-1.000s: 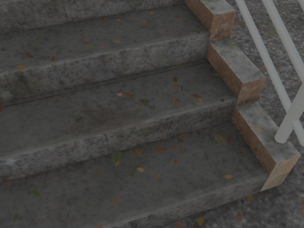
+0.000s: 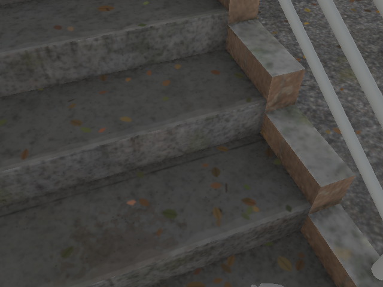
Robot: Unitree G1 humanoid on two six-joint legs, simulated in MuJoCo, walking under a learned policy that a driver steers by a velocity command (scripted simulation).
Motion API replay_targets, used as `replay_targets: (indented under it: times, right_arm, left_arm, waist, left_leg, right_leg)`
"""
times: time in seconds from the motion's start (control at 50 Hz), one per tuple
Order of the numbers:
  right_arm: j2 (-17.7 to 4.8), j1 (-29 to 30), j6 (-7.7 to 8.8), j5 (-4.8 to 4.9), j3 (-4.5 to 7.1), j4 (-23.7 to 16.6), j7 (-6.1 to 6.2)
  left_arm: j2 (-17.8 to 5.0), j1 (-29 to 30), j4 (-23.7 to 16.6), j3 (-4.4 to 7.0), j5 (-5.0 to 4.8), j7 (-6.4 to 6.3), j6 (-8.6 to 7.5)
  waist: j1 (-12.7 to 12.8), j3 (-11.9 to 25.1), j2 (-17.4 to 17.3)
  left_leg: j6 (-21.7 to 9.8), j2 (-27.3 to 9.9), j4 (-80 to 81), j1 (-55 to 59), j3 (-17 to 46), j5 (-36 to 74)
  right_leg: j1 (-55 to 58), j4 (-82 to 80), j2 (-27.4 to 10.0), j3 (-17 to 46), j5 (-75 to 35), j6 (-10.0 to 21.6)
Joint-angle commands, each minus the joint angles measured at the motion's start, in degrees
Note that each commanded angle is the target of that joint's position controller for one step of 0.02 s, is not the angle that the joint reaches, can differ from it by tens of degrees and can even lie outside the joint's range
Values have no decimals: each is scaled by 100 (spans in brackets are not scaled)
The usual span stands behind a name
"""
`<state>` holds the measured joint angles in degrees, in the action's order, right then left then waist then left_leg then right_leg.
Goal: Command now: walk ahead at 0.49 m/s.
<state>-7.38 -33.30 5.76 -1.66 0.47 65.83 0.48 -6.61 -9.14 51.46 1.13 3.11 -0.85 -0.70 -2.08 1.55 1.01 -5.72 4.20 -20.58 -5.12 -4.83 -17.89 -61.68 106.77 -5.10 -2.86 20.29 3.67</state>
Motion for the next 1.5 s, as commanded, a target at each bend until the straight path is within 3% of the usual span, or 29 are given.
replay_targets:
  times: [0.02,0.14,0.2,0.22,0.24,0.26,0.3,0.38,0.46,0.5,0.54,0.6,0.66,0.68,0.72,0.78,0.84,0.88,0.9,0.92,0.98,1.08,1.26,1.3,1.38,1.4,1.42,1.46,1.5]
  right_arm:
    - [-704,-310,158,-53,30,-39,75]
    - [-451,-84,-75,335,-226,3,280]
    - [-1951,396,-8,374,237,-377,-30]
    - [-1473,202,72,559,207,-660,-171]
    - [-879,395,180,402,196,-973,-310]
    - [-701,336,195,69,257,-1090,-262]
    - [-571,1233,-107,-275,327,-1602,-44]
    - [-21,1493,-368,-126,168,-2165,44]
    - [-609,1635,-599,-191,281,-2384,169]
    - [-423,1477,-769,-137,267,-2180,305]
    - [-129,2341,-996,-204,239,-2626,323]
    - [111,3163,-919,61,26,-3038,321]
    - [-23,4114,-1100,-185,23,-3579,184]
    - [301,4095,-1047,44,-138,-3818,131]
    - [14,4319,-1022,17,-85,-4040,60]
    - [-23,4017,-945,-38,-68,-3710,-24]
    - [-243,2250,-896,66,2,-3197,72]
    - [-1157,1408,-885,164,429,-2863,216]
    - [-1685,1587,-877,329,707,-3014,201]
    - [-1779,2120,-833,10,704,-3202,71]
    - [-744,2007,-381,-94,429,-2565,97]
    - [-916,1638,-37,65,408,-2042,-52]
    - [-1168,-135,224,-13,450,-1521,201]
    - [-1104,872,-21,189,438,-1913,242]
    - [-1874,2555,149,406,888,-2503,-88]
    - [-781,3047,280,273,699,-2769,-339]
    - [-322,1650,230,190,584,-2769,-439]
    - [-358,845,102,20,571,-2333,-472]
    - [-243,1431,10,-127,367,-2583,-382]
  left_arm:
    - [32,1258,-1047,-176,23,-111,-74]
    - [254,1654,-1815,-538,-349,69,-46]
    - [-465,-1143,-1019,-121,-196,93,-230]
    - [-1131,-1847,-684,144,-101,-3,-314]
    - [-1992,-2055,-297,402,-210,-86,-171]
    - [-1923,-1187,-421,454,-324,-74,-170]
    - [-880,-220,-230,271,-391,-100,-304]
    - [-34,-585,552,-19,-133,-100,-599]
    - [-762,13,-110,22,-219,-261,-480]
    - [-1009,-720,-197,87,-144,-288,-432]
    - [-1272,-2994,661,308,-73,-505,-493]
    - [-634,-2049,387,108,-92,-165,-490]
    - [-702,-2707,466,84,-84,-210,-351]
    - [-872,-2427,368,105,-226,-161,-300]
    - [-1114,-2087,276,207,-199,-249,-332]
    - [-1175,-1916,5,191,-309,-345,-328]
    - [-1702,-1748,-270,302,-520,-315,-378]
    - [-1826,-1427,-747,323,-452,-7,-518]
    - [-1549,-553,-1227,341,-265,204,-557]
    - [-1037,-185,-1731,245,16,374,-702]
    - [-282,-108,-2185,0,-45,85,-569]
    - [-242,94,-2361,-155,102,98,-205]
    - [350,3322,-3627,-470,-54,-25,-263]
    - [303,2663,-3567,-563,-78,8,-128]
    - [-1069,-1302,-2334,292,-131,-277,-32]
    - [-1586,-1656,-1967,401,16,-253,-142]
    - [-1703,-934,-2003,432,-203,-237,-90]
    - [-763,456,-1994,257,-421,-46,-182]
    - [-155,167,-1678,71,-307,-110,-284]
  waist:
    - [59,-1132,-230]
    - [64,-270,-105]
    - [1471,1606,-1284]
    - [1445,2314,-267]
    - [1245,2574,1566]
    - [741,2554,864]
    - [275,598,-712]
    - [-291,-246,81]
    - [-396,-363,-401]
    - [-43,6,28]
    - [323,224,-1047]
    - [68,-365,361]
    - [396,-1027,-397]
    - [193,-579,904]
    - [94,-714,1154]
    - [312,-409,291]
    - [-429,1146,1426]
    - [-848,1596,881]
    - [-934,1603,-759]
    - [-482,1746,-115]
    - [351,-378,510]
    - [500,-360,-39]
    - [-578,-449,-716]
    - [-6,207,-430]
    - [1985,2325,-636]
    - [1738,2030,1468]
    - [737,2205,2407]
    - [-240,824,1158]
    - [-111,196,183]
  left_leg:
    - [-1008,-1974,985,360,1930,-132]
    - [-697,-1274,2102,-813,335,4695]
    - [-202,-1770,-1378,792,320,9728]
    - [153,-1156,-3383,-823,461,7658]
    - [361,309,-6212,-2192,556,896]
    - [252,58,-8058,-2721,1521,301]
    - [114,-705,-8283,-3559,845,854]
    - [-237,-800,-9056,-4597,1235,872]
    - [247,-241,-6613,-3908,395,270]
    - [273,-173,-7922,-4840,65,-339]
    - [-31,-245,-10117,-7348,1364,269]
    - [-278,-190,-10773,-7921,887,118]
    - [111,-174,-9563,-7759,112,-314]
    - [41,-304,-8486,-7109,-47,-520]
    - [65,-700,-7637,-6583,-100,-409]
    - [-323,-526,-5582,-5468,-1162,-942]
    - [-768,326,-4546,-2867,-1161,-1400]
    - [-1384,226,-3167,-36,934,-1915]
    - [-2064,-981,-737,126,4469,-3260]
    - [-2019,-1355,17,-165,5820,-3823]
    - [-1269,-1265,-404,-2491,4503,-2423]
    - [-941,-739,-307,-2148,2615,-464]
    - [-1036,-1141,524,945,3095,1770]
    - [-754,-908,1317,-1135,2122,3193]
    - [-93,-603,-2832,-1364,1625,7975]
    - [148,409,-5026,-2752,1678,1864]
    - [253,708,-6567,-3568,2495,702]
    - [358,155,-7689,-3748,1763,1421]
    - [307,65,-7971,-4036,1676,1968]
  right_leg:
    - [-2642,1101,-90,19,632,98]
    - [2090,-3529,268,-1110,187,395]
    - [4352,-5126,827,-658,-601,670]
    - [6051,-5730,-292,1492,-224,1063]
    - [6708,-7716,-1316,4215,-1959,2188]
    - [6229,-8386,-1507,4839,-854,1980]
    - [4487,-8496,-1424,3515,1739,1185]
    - [3695,-8529,-984,1463,311,352]
    - [3487,-9088,-505,-677,-3794,800]
    - [4818,-9047,-854,-502,-3599,1191]
    - [7220,-8496,-2113,738,-3932,214]
    - [6222,-9209,-1445,171,743,-265]
    - [5924,-8751,-1297,-699,-4637,-660]
    - [5563,-9323,-599,-908,-1712,-490]
    - [5612,-10116,-839,-805,-969,-53]
    - [6662,-9714,-949,-1469,-5785,164]
    - [6941,-7330,-1459,-1337,-11298,256]
    - [4101,-4282,-814,-1211,-8682,185]
    - [2381,-1368,846,-878,-1288,-146]
    - [1715,55,716,811,-1141,-143]
    - [1181,264,329,967,-1376,-92]
    - [104,128,101,661,-939,-111]
    - [-2895,473,136,249,1553,-108]
    - [1061,-2303,193,-162,1056,-89]
    - [5813,-4974,380,719,1627,225]
    - [6056,-6634,-719,2870,1715,280]
    - [5755,-8683,-1572,5897,1067,401]
    - [4187,-8033,-1454,4972,2063,471]
    - [3365,-7727,-1322,3450,2154,126]
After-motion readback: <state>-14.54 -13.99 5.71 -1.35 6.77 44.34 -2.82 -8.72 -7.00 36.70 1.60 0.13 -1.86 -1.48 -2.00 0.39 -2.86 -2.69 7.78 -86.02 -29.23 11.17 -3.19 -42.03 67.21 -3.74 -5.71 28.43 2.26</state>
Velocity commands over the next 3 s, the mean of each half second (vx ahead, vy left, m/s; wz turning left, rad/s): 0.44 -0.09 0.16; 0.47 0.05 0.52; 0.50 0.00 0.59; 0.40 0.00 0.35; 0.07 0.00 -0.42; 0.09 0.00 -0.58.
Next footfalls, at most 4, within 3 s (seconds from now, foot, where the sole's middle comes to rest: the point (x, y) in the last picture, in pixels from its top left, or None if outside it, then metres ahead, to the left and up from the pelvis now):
0.20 right None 0.35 -0.12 -0.62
0.84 left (166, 219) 0.61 0.08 -0.47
1.38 right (178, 91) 1.02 0.04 -0.32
1.98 left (37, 31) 1.15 0.50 -0.17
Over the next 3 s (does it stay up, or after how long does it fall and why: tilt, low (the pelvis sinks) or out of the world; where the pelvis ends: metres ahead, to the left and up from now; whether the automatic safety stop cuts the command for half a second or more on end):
stays up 1.12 0.42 0.60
